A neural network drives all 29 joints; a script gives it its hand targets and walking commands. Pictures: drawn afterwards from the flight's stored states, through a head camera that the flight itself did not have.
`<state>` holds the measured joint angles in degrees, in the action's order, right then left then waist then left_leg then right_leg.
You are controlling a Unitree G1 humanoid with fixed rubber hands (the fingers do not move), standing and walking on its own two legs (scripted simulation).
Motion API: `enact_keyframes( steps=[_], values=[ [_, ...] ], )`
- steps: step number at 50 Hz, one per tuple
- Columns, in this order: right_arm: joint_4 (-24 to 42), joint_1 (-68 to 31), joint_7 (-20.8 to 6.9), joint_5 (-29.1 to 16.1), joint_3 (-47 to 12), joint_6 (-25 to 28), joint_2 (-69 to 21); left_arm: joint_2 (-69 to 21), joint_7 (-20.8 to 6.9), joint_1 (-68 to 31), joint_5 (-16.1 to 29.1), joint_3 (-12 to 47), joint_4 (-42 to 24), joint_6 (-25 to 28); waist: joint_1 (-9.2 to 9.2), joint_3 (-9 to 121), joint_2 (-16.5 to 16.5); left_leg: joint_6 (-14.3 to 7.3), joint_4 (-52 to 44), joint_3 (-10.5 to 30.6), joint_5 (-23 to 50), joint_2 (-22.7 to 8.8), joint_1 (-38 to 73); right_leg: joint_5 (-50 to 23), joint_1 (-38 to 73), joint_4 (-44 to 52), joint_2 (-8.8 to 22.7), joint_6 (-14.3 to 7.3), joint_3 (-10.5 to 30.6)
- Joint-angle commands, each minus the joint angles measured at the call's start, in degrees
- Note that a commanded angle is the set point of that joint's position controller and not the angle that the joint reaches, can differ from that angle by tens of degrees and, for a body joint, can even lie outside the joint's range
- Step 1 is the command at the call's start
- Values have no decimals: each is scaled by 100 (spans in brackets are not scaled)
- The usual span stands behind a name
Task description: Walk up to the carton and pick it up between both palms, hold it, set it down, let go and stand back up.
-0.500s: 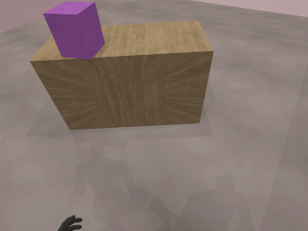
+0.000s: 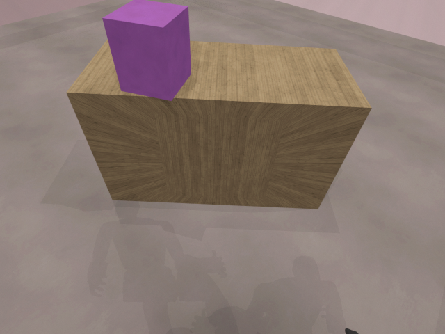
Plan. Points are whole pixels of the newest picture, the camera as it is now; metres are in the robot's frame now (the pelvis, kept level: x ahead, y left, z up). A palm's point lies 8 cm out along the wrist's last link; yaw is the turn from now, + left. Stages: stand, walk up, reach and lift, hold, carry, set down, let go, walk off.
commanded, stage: walk up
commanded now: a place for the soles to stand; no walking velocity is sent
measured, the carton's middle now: (153, 50) +1.03 +0.23 +0.04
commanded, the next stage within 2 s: none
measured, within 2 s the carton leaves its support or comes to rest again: neither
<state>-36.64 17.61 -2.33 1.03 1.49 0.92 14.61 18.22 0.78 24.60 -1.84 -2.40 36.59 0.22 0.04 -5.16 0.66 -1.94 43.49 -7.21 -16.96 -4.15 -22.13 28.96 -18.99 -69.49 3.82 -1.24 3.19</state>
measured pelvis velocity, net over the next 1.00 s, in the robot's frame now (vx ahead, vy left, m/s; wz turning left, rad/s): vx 0.32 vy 0.19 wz -0.08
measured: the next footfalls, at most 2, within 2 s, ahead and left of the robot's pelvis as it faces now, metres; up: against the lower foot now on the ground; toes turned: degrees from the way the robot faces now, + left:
right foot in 0.34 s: +0.24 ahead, -0.08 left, +0.00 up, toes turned -7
left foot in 0.76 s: +0.40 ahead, +0.27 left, +0.00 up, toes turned +4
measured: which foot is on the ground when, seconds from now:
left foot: down 0.00-0.36, up 0.38-0.74, down 0.76-1.00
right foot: up 0.00-0.32, down 0.34-0.76, up 0.78-1.00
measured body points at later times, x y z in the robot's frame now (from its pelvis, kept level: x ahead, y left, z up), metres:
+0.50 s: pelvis +0.17 +0.05 +0.01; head +0.18 +0.01 +0.46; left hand +0.29 +0.32 -0.07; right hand +0.22 -0.21 -0.13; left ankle +0.14 +0.15 -0.62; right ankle +0.20 -0.07 -0.71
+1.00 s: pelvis +0.32 +0.19 +0.02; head +0.34 +0.20 +0.47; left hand +0.45 +0.45 -0.09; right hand +0.34 -0.09 -0.09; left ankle +0.36 +0.27 -0.71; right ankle +0.32 +0.07 -0.65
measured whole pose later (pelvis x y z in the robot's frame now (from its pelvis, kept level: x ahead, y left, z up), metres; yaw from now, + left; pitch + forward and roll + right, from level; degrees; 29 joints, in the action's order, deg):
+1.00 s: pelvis +0.32 +0.19 +0.02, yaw -4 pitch -3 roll +0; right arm -39.0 22.0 -1.6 2.0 2.5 -0.3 16.5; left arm 16.5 0.7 19.2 -2.3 -2.4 36.2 0.5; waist -3.3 -4.9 1.5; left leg -3.7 33.4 -9.0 -15.4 -1.6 -15.7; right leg 24.5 -26.9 -60.9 1.7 -1.1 -1.7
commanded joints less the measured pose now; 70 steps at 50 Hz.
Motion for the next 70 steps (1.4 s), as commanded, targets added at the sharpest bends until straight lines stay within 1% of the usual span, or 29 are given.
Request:
enact_keyframes(
  steps=[1, 4, 11, 16, 17, 18, 19, 20, 23, 27, 30, 35, 36, 38, 39, 40, 41, 43, 45, 50, 54, 58, 59, 61, 62, 64, 67, 69, 70],
  values=[
    [234, 370, 175, -5, 313, 122, 1110, 528, -14, 35, -24, -206, -570, 159, -131, -191, -867, -624, -2874, 2454, -662, -1396, 516, -636, -1495, -137, 203, 23, 160],
    [156, 565, 115, 154, 288, 202, 1035, 251, -24, 191, -60, -119, -357, 155, -158, 155, -911, -846, -2664, 1884, 713, -1282, 750, -698, -1188, 352, 117, 63, -40],
    [-8, 970, 80, 193, 277, 76, 1228, 143, -69, -912, 58, -102, -647, 208, -510, 83, -906, -942, -2770, 1310, -23, -1151, 967, -1446, -703, 2732, 31, -24, -502],
    [-16, 798, 14, 164, 137, -73, 1198, 191, 32, -399, 9, -217, -531, 321, 14, 52, -329, -468, -1712, 826, 183, -802, 48, -1694, 814, 3485, -473, -246, -865],
    [34, 792, 9, 110, 45, -62, 1008, 294, 89, 123, -59, -321, -471, 357, 263, 375, -325, -379, -875, 717, 810, -663, -352, -1617, 1660, 3649, -318, -455, -548],
    [116, 786, -24, 155, -50, -44, 851, 760, 151, 585, -115, -453, -353, 379, 571, 554, 462, -143, 666, 395, 510, -193, -1292, -215, 2447, 4053, 642, -820, 1126],
    [316, 1003, -7, 108, -70, -89, 725, 1166, 245, 1088, -150, -558, -348, 322, 534, 789, 1142, 235, 2522, 198, -1786, 507, -2137, 262, 2751, 5008, 2335, -1632, 3910],
    [396, 729, -9, 274, 98, -226, 1115, 1060, 304, 861, -9, -514, -263, 232, 496, 639, 494, 197, 3135, 709, -1893, 228, -2501, 725, 2761, 5211, 2531, -2035, 4393],
    [551, 418, 8, 229, 157, -230, 925, 820, 336, 226, 24, -343, -348, 310, 271, 125, 420, 345, 3227, 1020, -958, -206, -2350, -1831, 1789, 5081, 1946, -1629, 2335],
    [425, 514, -177, 235, 117, -268, 641, 611, 195, -291, -27, -173, -223, 485, -18, -316, 1051, 469, 2358, 814, -185, -310, -1450, -2843, 317, 5201, 1074, -1342, 636],
    [462, 187, -286, 125, 30, -215, 480, 811, 149, -326, -65, -243, -164, 538, -14, -379, 1084, 405, 911, 679, 280, -442, -840, -3217, 50, 5100, 1003, -1189, 35],
    [448, 16, -342, 109, 197, -163, 575, 1176, 102, -407, -74, -366, -355, 422, -97, 208, 1168, 145, -348, 152, 567, -122, 661, -1511, -196, 4680, 1050, -897, -15],
    [412, 269, -299, 121, 215, -138, 617, 1132, 98, -434, -78, -382, -394, 357, -281, 269, 1041, 102, -555, -10, 651, -75, 1175, -1231, -392, 4350, 986, -837, -188],
    [95, 1060, -194, 138, 472, -44, 1054, 664, 96, 28, -129, -233, -363, 272, -643, 734, -658, 28, -953, 209, -23, 108, 2314, -960, -566, 2182, 468, -525, -551],
    [118, 1373, -141, 160, 563, 13, 1655, 121, 44, 255, -106, -50, -539, 221, -713, 643, -2057, -289, -1865, 1968, -1276, -978, 2075, 456, -1229, 598, -50, -78, -746],
    [182, 1041, -43, 76, 621, -70, 1953, 327, 81, 353, 93, -114, -663, 119, -584, 818, -2093, -968, -2950, 3808, -2596, -1731, 1918, 863, -1805, -129, -436, -35, -320],
    [324, 766, 24, -55, 623, -102, 1924, 632, 119, -41, 20, -203, -758, 41, -642, 525, -1546, -1366, -3337, 4417, -3204, -2190, 1614, 831, -2083, -739, -293, -86, -62],
    [317, 376, 120, 27, 503, -92, 1528, 522, 98, -160, 4, -204, -660, 30, -365, -77, -1176, -973, -3068, 3006, -2492, -1594, 859, 14, -1883, -554, -13, -72, 78],
    [361, 157, 130, 58, 361, -66, 1231, 501, 53, 86, -37, -222, -418, 87, -198, 54, -1210, -638, -3023, 2447, -1679, -1265, 726, -491, -1466, 206, 81, -25, -6],
    [17, 662, 100, 137, 313, 22, 1087, 346, -9, -148, -17, -192, -363, 148, -323, 53, -868, -947, -2877, 1946, -286, -1222, 1062, -408, -1231, 1591, 11, 23, -259],
    [-48, 833, 81, 217, 278, -97, 1193, 237, 31, -475, 5, -154, -484, 165, -455, -23, -922, -787, -2903, 1724, -648, -1093, 910, -831, -667, 2824, -231, 19, -442],
    [-42, 640, -17, 196, 90, -176, 1039, 224, 172, 186, -30, -225, -307, 292, 111, 174, -524, -421, -1505, 898, 576, -758, 56, -1895, 1063, 3931, -416, -233, -685],
    [71, 504, -50, 184, 17, -163, 928, 376, 204, 586, -69, -322, -191, 337, 423, 439, -259, -220, -939, 675, 577, -537, -821, -2019, 2094, 3705, -56, -409, -240],
    [380, 603, -79, 262, -42, -261, 767, 1111, 363, 894, -126, -514, -193, 256, 398, 378, 1063, 352, 1990, 327, -1851, 333, -2328, 1093, 2103, 5397, 2196, -1647, 3715],
    [290, 530, -45, 311, 130, -407, 1131, 1091, 418, 620, -6, -505, -182, 205, 317, 31, 579, 255, 2493, 733, -1811, -13, -2087, 927, 1607, 5370, 2412, -1805, 3752],
    [297, 575, -11, 337, 172, -400, 1167, 834, 418, 360, 27, -381, -217, 249, 232, -96, 503, 412, 2743, 943, -1218, -184, -2157, -1079, 1636, 5181, 2063, -1733, 2768],
    [244, 628, -110, 243, 184, -349, 946, 706, 340, -168, -34, -310, -271, 355, -26, 9, 457, 485, 2017, 1088, -770, -391, -1524, -1920, 974, 5071, 1476, -1409, 1410],
    [287, 359, -192, 148, 103, -365, 645, 773, 281, -375, -120, -310, -318, 387, 84, -96, 1249, 578, 1162, 798, -805, -307, -1288, -2591, 979, 4956, 1200, -1331, 529],
    [335, 450, -219, 161, 75, -315, 601, 794, 259, -344, -102, -320, -229, 407, -1, -404, 1152, 505, 931, 694, -295, -415, -1089, -3213, 520, 4922, 1159, -1217, 398]
  ],
)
